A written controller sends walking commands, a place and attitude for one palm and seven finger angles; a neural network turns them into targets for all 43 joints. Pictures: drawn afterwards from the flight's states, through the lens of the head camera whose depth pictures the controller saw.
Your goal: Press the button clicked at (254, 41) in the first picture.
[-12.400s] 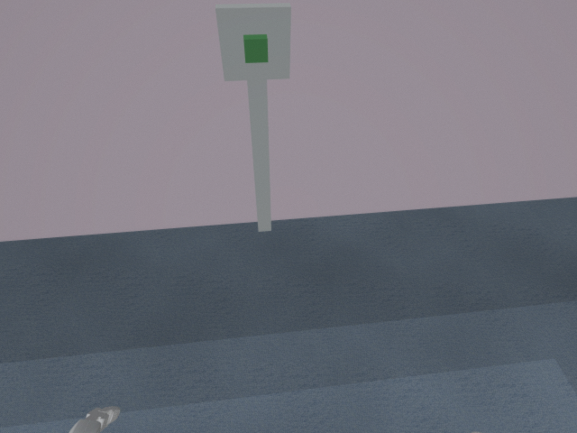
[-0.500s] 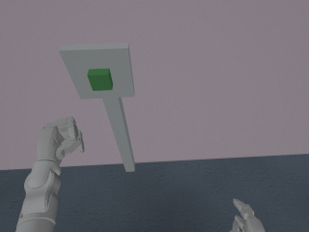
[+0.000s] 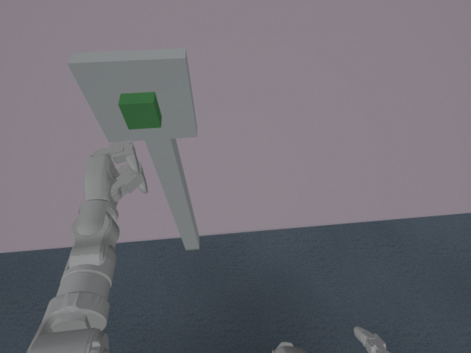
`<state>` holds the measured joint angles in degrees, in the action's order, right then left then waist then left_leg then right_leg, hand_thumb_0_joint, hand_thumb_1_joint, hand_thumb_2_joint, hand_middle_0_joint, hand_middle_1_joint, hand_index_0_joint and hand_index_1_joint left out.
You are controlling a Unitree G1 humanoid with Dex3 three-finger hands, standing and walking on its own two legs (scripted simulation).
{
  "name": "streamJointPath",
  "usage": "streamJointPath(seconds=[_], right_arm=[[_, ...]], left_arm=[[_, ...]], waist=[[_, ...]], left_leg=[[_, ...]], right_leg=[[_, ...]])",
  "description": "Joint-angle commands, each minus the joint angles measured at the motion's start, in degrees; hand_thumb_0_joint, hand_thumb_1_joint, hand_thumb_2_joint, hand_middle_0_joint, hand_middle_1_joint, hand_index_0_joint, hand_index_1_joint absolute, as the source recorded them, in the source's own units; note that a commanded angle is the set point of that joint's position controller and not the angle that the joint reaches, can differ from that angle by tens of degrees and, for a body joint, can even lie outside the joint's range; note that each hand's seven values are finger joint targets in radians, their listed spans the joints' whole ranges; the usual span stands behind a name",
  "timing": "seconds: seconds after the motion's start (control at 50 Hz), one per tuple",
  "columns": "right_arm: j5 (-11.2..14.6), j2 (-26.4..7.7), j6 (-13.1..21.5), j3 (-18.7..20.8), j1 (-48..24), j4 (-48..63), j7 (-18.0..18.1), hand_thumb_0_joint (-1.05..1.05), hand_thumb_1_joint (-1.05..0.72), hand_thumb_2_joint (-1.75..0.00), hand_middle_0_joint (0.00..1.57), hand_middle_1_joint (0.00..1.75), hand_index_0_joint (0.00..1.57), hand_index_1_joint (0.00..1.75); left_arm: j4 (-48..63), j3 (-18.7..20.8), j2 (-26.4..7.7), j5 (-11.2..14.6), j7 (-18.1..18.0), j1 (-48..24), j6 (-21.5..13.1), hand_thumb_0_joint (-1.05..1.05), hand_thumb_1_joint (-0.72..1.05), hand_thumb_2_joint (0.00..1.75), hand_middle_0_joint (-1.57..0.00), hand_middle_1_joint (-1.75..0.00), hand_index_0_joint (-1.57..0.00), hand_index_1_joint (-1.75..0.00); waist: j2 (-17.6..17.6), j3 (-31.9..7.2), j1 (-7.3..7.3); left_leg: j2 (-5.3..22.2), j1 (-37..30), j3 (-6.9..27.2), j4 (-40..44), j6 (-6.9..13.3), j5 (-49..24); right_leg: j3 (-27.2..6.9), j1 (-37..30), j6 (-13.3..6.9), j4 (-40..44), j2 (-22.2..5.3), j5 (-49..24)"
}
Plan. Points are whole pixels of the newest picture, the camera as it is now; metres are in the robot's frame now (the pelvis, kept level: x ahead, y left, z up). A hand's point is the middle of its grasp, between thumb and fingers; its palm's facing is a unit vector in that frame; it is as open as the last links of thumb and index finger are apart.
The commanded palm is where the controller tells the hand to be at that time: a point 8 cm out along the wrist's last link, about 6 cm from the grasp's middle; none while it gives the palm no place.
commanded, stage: aim a knuckle at the button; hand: left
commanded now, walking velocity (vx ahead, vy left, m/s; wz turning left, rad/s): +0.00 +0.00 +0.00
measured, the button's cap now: (141, 110) +0.52 +0.19 +0.10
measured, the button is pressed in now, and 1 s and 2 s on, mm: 0 0 2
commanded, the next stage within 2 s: press the button with the knuckle in 1.38 s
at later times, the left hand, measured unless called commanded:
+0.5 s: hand (160, 155) +0.45 +0.15 +0.05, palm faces +0.13 -0.99 -0.01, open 3.1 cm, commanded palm +0.41 +0.21 +0.06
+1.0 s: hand (154, 158) +0.44 +0.16 +0.06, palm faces +0.12 -0.99 -0.01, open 3.1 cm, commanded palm +0.40 +0.21 +0.06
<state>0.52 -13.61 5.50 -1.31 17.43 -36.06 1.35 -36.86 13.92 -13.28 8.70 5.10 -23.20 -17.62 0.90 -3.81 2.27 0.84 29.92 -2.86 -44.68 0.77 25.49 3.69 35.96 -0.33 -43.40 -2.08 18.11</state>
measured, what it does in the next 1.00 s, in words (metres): stands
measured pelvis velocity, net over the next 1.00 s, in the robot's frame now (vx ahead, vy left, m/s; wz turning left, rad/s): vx -0.01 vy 0.00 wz -0.01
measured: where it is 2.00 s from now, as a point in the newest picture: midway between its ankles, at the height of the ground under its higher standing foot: outside the picture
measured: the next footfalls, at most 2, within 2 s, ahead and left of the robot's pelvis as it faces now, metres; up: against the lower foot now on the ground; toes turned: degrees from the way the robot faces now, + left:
none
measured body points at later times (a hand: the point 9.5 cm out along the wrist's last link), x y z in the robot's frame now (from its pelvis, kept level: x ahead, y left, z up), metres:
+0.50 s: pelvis -0.01 +0.00 -0.01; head +0.08 -0.01 +0.43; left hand +0.44 +0.21 +0.06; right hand +0.02 -0.26 -0.13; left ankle -0.04 +0.11 -0.71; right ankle +0.03 -0.12 -0.71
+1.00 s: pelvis -0.01 +0.00 -0.01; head +0.07 +0.00 +0.43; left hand +0.42 +0.21 +0.06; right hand +0.06 -0.26 -0.13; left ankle -0.04 +0.11 -0.71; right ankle +0.03 -0.12 -0.71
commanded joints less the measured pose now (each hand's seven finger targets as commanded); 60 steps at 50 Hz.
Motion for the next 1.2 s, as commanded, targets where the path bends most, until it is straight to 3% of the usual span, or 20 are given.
streamJointPath(seconds=[0.0,0.18,0.22,0.3,0.34,0.38,0.42,0.48,0.52,0.56,0.62,0.7,0.76,0.8,0.88,0.94,1.0,1.02,1.08,1.18], right_arm=[[0.0,-8.4,1.4,3.4,3.1,4.7,0.5,0.00,-0.90,-0.90,0.20,0.30,0.20,0.30],[-1.1,-9.1,-0.8,3.5,6.4,2.6,-0.1,0.00,-0.90,-0.90,0.20,0.30,0.20,0.30],[-1.4,-8.8,-1.1,3.6,6.9,2.8,-0.6,0.00,-0.90,-0.90,0.20,0.30,0.20,0.30],[-1.8,-9.4,-2.2,3.9,8.1,3.8,-1.3,0.00,-0.90,-0.90,0.20,0.30,0.20,0.30],[-1.7,-9.2,-2.8,4.0,8.1,4.3,-1.7,0.00,-0.90,-0.90,0.20,0.30,0.20,0.30],[-1.7,-9.9,-3.6,4.0,8.5,4.6,-1.5,0.00,-0.90,-0.90,0.20,0.30,0.20,0.30],[-1.5,-9.7,-4.1,4.0,8.4,5.4,-1.2,0.00,-0.90,-0.90,0.20,0.30,0.20,0.30],[-1.5,-9.3,-4.3,3.9,7.7,5.8,-0.8,0.00,-0.90,-0.90,0.20,0.30,0.20,0.30],[-1.5,-8.8,-4.0,4.0,7.5,5.6,-0.8,0.00,-0.90,-0.90,0.20,0.30,0.20,0.30],[-1.4,-9.0,-3.8,4.0,7.8,5.0,-0.7,0.00,-0.90,-0.90,0.20,0.30,0.20,0.30],[-0.8,-9.1,-3.7,4.0,7.6,4.0,-0.6,0.00,-0.90,-0.90,0.20,0.30,0.20,0.30],[-0.6,-9.4,-4.0,3.8,7.5,3.9,-0.4,0.00,-0.90,-0.90,0.20,0.30,0.20,0.30],[-1.0,-9.5,-4.0,3.7,7.3,4.5,-0.6,0.00,-0.90,-0.90,0.20,0.30,0.20,0.30],[-1.4,-9.6,-4.1,3.8,7.3,5.0,-0.7,0.00,-0.90,-0.90,0.20,0.30,0.20,0.30],[-1.6,-9.0,-4.2,3.5,6.3,5.7,-0.9,0.00,-0.90,-0.90,0.20,0.30,0.20,0.30],[-1.2,-8.9,-4.2,3.6,6.0,5.2,-0.9,0.00,-0.90,-0.90,0.20,0.30,0.20,0.30],[-1.0,-9.2,-4.3,3.7,6.3,5.2,-0.6,0.00,-0.90,-0.90,0.20,0.30,0.20,0.30],[-1.0,-9.0,-4.2,3.6,6.3,5.2,-0.6,0.00,-0.90,-0.90,0.20,0.30,0.20,0.30],[-1.1,-9.6,-4.2,3.7,7.1,4.9,-0.5,0.00,-0.90,-0.90,0.20,0.30,0.20,0.30],[-1.6,-9.4,-4.1,3.9,7.8,5.3,-1.3,0.00,-0.90,-0.90,0.20,0.30,0.20,0.30]], left_arm=[[10.0,-0.4,-7.6,0.5,-0.2,-27.7,-6.4,0.00,0.90,0.90,-1.30,-1.50,-1.30,-1.50],[-3.6,3.3,-12.0,-2.3,-2.8,-38.4,-8.5,0.00,0.90,0.90,-1.30,-1.50,-1.30,-1.50],[-4.4,2.0,-9.7,-2.5,-3.3,-40.5,-9.5,0.00,0.90,0.90,-1.30,-1.50,-1.30,-1.50],[-6.5,6.0,-13.3,-2.7,-3.9,-34.8,-10.5,0.00,0.90,0.90,-1.30,-1.50,-1.30,-1.50],[-7.9,5.2,-11.7,-2.9,-3.9,-33.7,-10.0,0.00,0.90,0.90,-1.30,-1.50,-1.30,-1.50],[-11.0,8.0,-15.2,-3.2,-3.9,-32.4,-9.3,0.00,0.90,0.90,-1.30,-1.50,-1.30,-1.50],[-8.6,9.3,-17.3,-3.3,-3.7,-34.2,-9.6,0.00,0.90,0.90,-1.30,-1.50,-1.30,-1.50],[-3.3,8.5,-17.6,-2.9,-3.1,-37.8,-11.8,0.00,0.90,0.90,-1.30,-1.50,-1.30,-1.50],[0.5,6.3,-15.5,-2.5,-2.5,-39.1,-13.3,0.00,0.90,0.90,-1.30,-1.50,-1.30,-1.50],[0.1,5.8,-15.3,-1.9,-1.7,-38.0,-13.6,0.00,0.90,0.90,-1.30,-1.50,-1.30,-1.50],[-4.5,2.7,-10.9,-1.0,-0.1,-36.1,-11.6,0.00,0.90,0.90,-1.30,-1.50,-1.30,-1.50],[-9.3,1.7,-9.7,-1.1,0.2,-37.5,-9.0,0.00,0.90,0.90,-1.30,-1.50,-1.30,-1.50],[-9.4,3.8,-11.4,-1.2,-1.2,-37.2,-9.6,0.00,0.90,0.90,-1.30,-1.50,-1.30,-1.50],[-6.6,7.3,-15.7,-1.6,-2.4,-37.8,-11.4,0.00,0.90,0.90,-1.30,-1.50,-1.30,-1.50],[-3.6,6.6,-16.1,-2.8,-3.2,-38.5,-13.6,0.00,0.90,0.90,-1.30,-1.50,-1.30,-1.50],[-5.2,3.6,-13.1,-3.2,-2.7,-40.3,-12.7,0.00,0.90,0.90,-1.30,-1.50,-1.30,-1.50],[-6.2,3.0,-12.2,-2.5,-1.9,-39.9,-11.4,0.00,0.90,0.90,-1.30,-1.50,-1.30,-1.50],[-5.5,1.0,-9.6,-1.9,-1.5,-40.8,-11.0,0.00,0.90,0.90,-1.30,-1.50,-1.30,-1.50],[-8.1,2.6,-10.5,-1.0,-1.4,-38.5,-10.1,0.00,0.90,0.90,-1.30,-1.50,-1.30,-1.50],[-4.2,3.5,-10.9,-1.7,-3.0,-34.9,-10.9,0.00,0.90,0.90,-1.30,-1.50,-1.30,-1.50]], waist=[[0.2,-19.9,2.38],[0.1,-22.3,3.05],[2.4,-24.8,3.41],[0.0,-27.0,1.60],[-0.6,-25.0,1.63],[-4.3,-21.8,1.84],[-4.6,-22.8,1.64],[-0.1,-24.5,2.13],[3.3,-27.2,2.62],[2.0,-27.5,2.96],[1.5,-22.9,3.88],[-0.2,-18.6,4.46],[-1.3,-19.4,3.33],[-1.1,-23.1,2.29],[0.2,-24.6,2.34],[1.0,-22.4,3.84],[1.6,-23.9,3.82],[3.2,-24.2,4.20],[-1.6,-23.5,3.92],[0.3,-25.5,2.04]], left_leg=[[-0.4,-3.2,2.9,4.2,-0.9,-22.8],[-1.0,1.2,3.6,2.4,-0.8,-21.0],[-0.9,-0.8,3.4,1.6,-1.0,-23.3],[-0.8,1.2,2.9,1.4,-0.8,-25.7],[-0.8,2.8,2.3,1.8,-0.6,-23.8],[-1.0,6.8,1.8,2.3,-0.1,-19.6],[-1.3,8.0,1.1,2.7,0.3,-17.0],[-1.3,5.7,1.0,2.5,0.4,-16.8],[-1.1,2.2,1.1,2.1,0.2,-19.0],[-0.8,1.4,1.5,2.0,0.2,-19.6],[-0.7,1.9,1.8,2.7,0.0,-17.5],[-0.9,3.8,2.0,3.4,0.1,-13.6],[-1.2,4.7,2.2,3.0,0.1,-13.6],[-1.3,4.4,2.1,2.3,0.2,-15.9],[-1.2,4.0,2.2,1.7,0.1,-17.8],[-0.9,3.2,2.3,1.8,0.0,-16.2],[-0.8,1.4,2.6,2.0,-0.3,-17.2],[-0.8,0.2,2.7,2.0,-0.5,-18.0],[-0.6,1.7,3.2,2.1,-0.4,-18.4],[-0.5,0.3,3.2,1.7,-0.7,-24.2]], right_leg=[[-1.4,-13.4,-0.7,1.6,2.1,-18.9],[-1.4,-10.7,-1.0,-0.7,2.3,-17.0],[-1.3,-9.3,-0.9,-1.3,2.4,-17.7],[-1.8,-12.4,-0.9,-1.8,2.6,-20.2],[-1.8,-12.5,-0.9,-1.2,2.6,-19.7],[-2.1,-13.7,-0.8,-0.5,2.6,-18.6],[-3.1,-16.1,-0.6,0.1,2.4,-18.0],[-3.7,-16.1,-0.7,0.3,2.4,-18.0],[-3.6,-15.6,-0.8,0.1,2.6,-19.2],[-3.4,-15.6,-0.8,0.3,2.8,-19.5],[-2.6,-12.7,-0.8,1.2,2.9,-17.0],[-2.1,-9.6,-0.7,2.0,2.6,-12.9],[-2.1,-10.2,-0.8,1.4,2.5,-12.6],[-2.7,-12.6,-0.8,0.3,2.4,-15.2],[-3.0,-13.8,-0.8,-0.9,2.4,-17.8],[-2.7,-10.8,-0.7,-0.2,2.6,-15.6],[-2.2,-10.2,-0.9,-0.2,2.7,-15.4],[-2.0,-9.4,-1.0,-0.2,2.8,-15.5],[-1.5,-10.0,-0.9,-0.2,3.0,-15.8],[-1.4,-11.0,-1.1,-1.2,2.9,-19.0]])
